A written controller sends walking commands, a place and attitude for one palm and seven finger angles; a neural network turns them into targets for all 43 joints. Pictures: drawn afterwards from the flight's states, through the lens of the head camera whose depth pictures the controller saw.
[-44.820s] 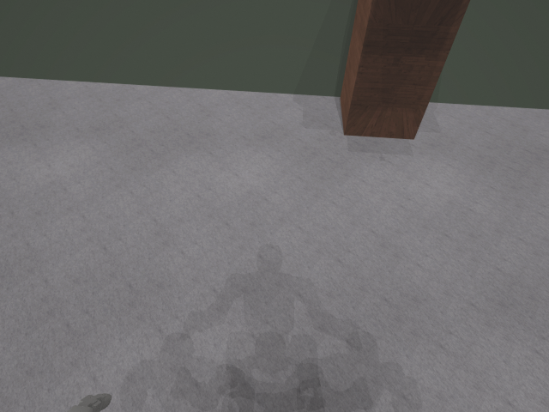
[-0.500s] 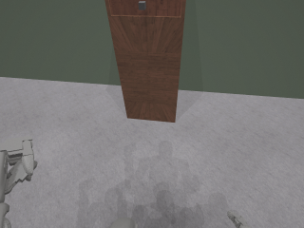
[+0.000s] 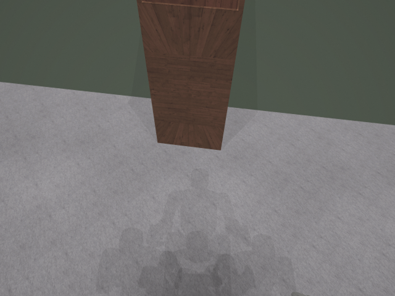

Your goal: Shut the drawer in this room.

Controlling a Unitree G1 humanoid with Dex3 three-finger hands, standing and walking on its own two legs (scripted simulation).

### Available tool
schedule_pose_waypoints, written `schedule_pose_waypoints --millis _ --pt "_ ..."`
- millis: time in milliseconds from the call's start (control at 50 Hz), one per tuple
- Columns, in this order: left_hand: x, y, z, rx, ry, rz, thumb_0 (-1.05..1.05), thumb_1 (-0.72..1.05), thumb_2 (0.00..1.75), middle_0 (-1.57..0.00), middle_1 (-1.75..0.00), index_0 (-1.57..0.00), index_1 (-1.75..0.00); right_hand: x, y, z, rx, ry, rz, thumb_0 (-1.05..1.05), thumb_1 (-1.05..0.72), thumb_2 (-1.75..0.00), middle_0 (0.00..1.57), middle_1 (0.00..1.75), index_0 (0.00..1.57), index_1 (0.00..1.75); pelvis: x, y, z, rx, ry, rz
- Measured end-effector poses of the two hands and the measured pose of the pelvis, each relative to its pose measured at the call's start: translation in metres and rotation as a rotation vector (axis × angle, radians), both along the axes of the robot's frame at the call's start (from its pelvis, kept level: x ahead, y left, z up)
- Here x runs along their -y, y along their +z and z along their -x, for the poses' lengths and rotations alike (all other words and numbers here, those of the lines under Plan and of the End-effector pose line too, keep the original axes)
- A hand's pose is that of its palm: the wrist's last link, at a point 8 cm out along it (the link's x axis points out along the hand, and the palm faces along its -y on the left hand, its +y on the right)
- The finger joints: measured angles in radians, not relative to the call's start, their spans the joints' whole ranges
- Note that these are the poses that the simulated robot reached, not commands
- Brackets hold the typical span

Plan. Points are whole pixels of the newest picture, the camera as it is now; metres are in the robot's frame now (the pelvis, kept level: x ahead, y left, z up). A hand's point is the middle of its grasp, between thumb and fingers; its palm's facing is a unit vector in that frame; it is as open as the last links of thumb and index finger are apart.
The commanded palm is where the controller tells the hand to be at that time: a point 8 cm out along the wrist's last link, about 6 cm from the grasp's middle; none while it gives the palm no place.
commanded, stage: let the arm hang, fingers relaxed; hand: left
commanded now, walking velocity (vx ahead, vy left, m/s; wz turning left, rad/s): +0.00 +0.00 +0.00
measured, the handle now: out of the picture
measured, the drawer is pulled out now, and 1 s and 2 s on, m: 0.00 0.00 0.00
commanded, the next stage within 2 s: look to check the result in 0.82 s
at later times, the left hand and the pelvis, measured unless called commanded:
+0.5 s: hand out of the picture +0.02 +0.24 -0.15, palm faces -0.01 -0.95 -0.30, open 7.0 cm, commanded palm none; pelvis +0.00 +0.02 +0.01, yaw -1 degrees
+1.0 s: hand out of the picture +0.09 +0.24 -0.14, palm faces -0.04 -0.95 -0.32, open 7.4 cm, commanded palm none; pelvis +0.02 +0.01 +0.02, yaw -1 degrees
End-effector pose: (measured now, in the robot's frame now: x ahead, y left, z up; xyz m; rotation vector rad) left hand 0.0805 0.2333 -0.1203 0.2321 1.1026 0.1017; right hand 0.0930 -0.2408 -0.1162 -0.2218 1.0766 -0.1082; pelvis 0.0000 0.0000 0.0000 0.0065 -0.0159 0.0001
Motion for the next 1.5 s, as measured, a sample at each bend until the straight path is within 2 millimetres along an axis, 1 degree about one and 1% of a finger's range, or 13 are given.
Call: schedule_pose_waypoints --millis 60,120,160,220,300,380,500,640,780,900,1160,1360,1500 --pt "-0.013 -0.009 0.035 -0.115 0.054 0.002 0.01 0.90 0.90 -1.03 -1.28 -1.03 -1.21 -0.007 -0.003 0.027 -0.119 0.000 0.001 0.01 -0.91 -0.90 0.21 0.30 0.21 0.30 -0.001 0.005 0.002 0.003 0.005 0.013" --pt "-0.026 -0.009 0.066 -0.206 0.089 -0.010 0.01 0.90 0.90 -0.92 -1.15 -0.92 -1.09 -0.011 -0.007 0.049 -0.203 -0.018 -0.001 0.01 -0.91 -0.90 0.21 0.30 0.21 0.30 -0.006 0.008 0.003 0.005 0.006 0.021" --pt "-0.034 -0.007 0.081 -0.255 0.106 -0.023 0.01 0.90 0.90 -0.84 -1.05 -0.84 -1.00 -0.013 -0.009 0.060 -0.239 -0.032 -0.003 0.01 -0.91 -0.90 0.21 0.30 0.21 0.30 -0.009 0.010 0.003 0.007 0.005 0.022" --pt "-0.044 -0.002 0.097 -0.306 0.123 -0.044 0.01 0.90 0.90 -0.72 -0.91 -0.73 -0.88 -0.015 -0.012 0.071 -0.268 -0.053 -0.007 0.01 -0.91 -0.90 0.21 0.30 0.21 0.30 -0.014 0.011 0.003 0.011 0.002 0.020" --pt "-0.054 0.002 0.102 -0.330 0.130 -0.067 0.01 0.90 0.90 -0.57 -0.72 -0.57 -0.70 -0.017 -0.015 0.078 -0.279 -0.073 -0.010 0.01 -0.91 -0.90 0.21 0.30 0.21 0.30 -0.019 0.013 0.003 0.016 -0.003 0.016" --pt "-0.058 0.004 0.094 -0.314 0.124 -0.077 0.01 0.91 0.90 -0.41 -0.55 -0.42 -0.54 -0.015 -0.016 0.078 -0.273 -0.087 -0.009 0.00 -0.91 -0.90 0.21 0.30 0.21 0.30 -0.021 0.013 0.003 0.020 -0.007 0.011" --pt "-0.056 0.005 0.066 -0.253 0.100 -0.073 0.00 0.91 0.90 -0.27 -0.39 -0.28 -0.38 -0.010 -0.014 0.073 -0.250 -0.101 -0.001 0.00 -0.91 -0.90 0.21 0.30 0.21 0.30 -0.021 0.014 0.001 0.023 -0.014 0.007" --pt "-0.049 0.006 0.032 -0.188 0.065 -0.062 0.00 0.90 0.90 -0.22 -0.32 -0.22 -0.31 0.001 -0.010 0.063 -0.227 -0.111 0.014 0.00 -0.91 -0.90 0.21 0.30 0.21 0.30 -0.018 0.015 -0.003 0.022 -0.018 0.005" --pt "-0.045 0.008 0.010 -0.159 0.043 -0.063 0.00 0.90 0.90 -0.20 -0.30 -0.21 -0.30 0.013 -0.006 0.054 -0.218 -0.115 0.033 0.00 -0.91 -0.90 0.21 0.30 0.21 0.30 -0.013 0.016 -0.008 0.018 -0.022 0.006" --pt "-0.046 0.011 0.000 -0.155 0.039 -0.076 0.00 0.90 0.90 -0.20 -0.30 -0.21 -0.30 0.022 -0.004 0.045 -0.216 -0.112 0.045 0.00 -0.91 -0.90 0.21 0.30 0.21 0.30 -0.009 0.017 -0.013 0.015 -0.023 0.006" --pt "-0.048 0.017 -0.010 -0.168 0.047 -0.109 0.00 0.90 0.90 -0.20 -0.30 -0.21 -0.30 0.039 -0.001 0.019 -0.203 -0.094 0.060 0.00 -0.91 -0.90 0.21 0.30 0.21 0.30 0.001 0.019 -0.024 0.006 -0.021 0.006" --pt "-0.044 0.019 -0.023 -0.157 0.046 -0.113 0.00 0.90 0.90 -0.20 -0.30 -0.21 -0.30 0.051 0.003 -0.001 -0.178 -0.085 0.074 0.00 -0.91 -0.90 0.21 0.30 0.21 0.30 0.007 0.019 -0.034 0.002 -0.021 0.006" --pt "-0.040 0.019 -0.033 -0.145 0.039 -0.110 0.00 0.90 0.90 -0.20 -0.30 -0.21 -0.30 0.058 0.005 -0.010 -0.170 -0.084 0.082 0.00 -0.91 -0.90 0.21 0.30 0.21 0.30 0.011 0.020 -0.039 -0.001 -0.022 0.006"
